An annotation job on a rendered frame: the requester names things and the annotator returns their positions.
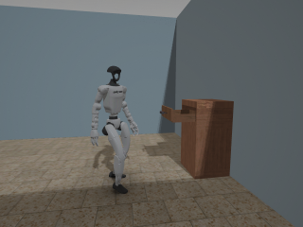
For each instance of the robot left upper arm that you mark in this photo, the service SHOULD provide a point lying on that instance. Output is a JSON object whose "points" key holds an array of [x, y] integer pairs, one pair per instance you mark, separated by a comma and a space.
{"points": [[124, 103]]}

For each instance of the right robot hand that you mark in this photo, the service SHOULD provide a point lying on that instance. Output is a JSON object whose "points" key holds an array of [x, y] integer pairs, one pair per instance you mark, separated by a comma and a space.
{"points": [[94, 136]]}

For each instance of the cabinet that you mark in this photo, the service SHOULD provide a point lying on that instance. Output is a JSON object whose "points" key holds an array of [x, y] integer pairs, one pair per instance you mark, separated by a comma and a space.
{"points": [[206, 143]]}

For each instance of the robot head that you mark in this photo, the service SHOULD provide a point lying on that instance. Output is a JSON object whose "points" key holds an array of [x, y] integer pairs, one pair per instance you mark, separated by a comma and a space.
{"points": [[114, 70]]}

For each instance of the left robot hand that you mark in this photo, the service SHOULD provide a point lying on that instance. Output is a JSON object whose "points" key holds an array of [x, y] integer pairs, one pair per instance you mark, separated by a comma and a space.
{"points": [[134, 128]]}

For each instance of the right robot forearm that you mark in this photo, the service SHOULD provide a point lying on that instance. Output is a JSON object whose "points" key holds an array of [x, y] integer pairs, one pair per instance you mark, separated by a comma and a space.
{"points": [[94, 125]]}

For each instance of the left robot foot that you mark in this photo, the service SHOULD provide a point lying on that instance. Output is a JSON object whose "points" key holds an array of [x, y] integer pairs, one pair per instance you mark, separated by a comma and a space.
{"points": [[112, 175]]}

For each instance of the drawer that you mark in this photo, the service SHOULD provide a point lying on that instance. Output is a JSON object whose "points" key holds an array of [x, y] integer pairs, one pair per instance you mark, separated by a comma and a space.
{"points": [[178, 116]]}

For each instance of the left robot forearm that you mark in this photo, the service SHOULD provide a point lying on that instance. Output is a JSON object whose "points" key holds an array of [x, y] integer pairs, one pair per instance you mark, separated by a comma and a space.
{"points": [[127, 114]]}

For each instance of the robot right upper arm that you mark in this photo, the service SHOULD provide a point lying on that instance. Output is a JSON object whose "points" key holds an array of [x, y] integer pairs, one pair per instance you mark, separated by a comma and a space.
{"points": [[102, 90]]}

